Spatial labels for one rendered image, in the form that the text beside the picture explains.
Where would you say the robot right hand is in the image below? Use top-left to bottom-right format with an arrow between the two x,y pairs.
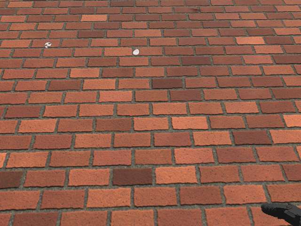
261,203 -> 301,226

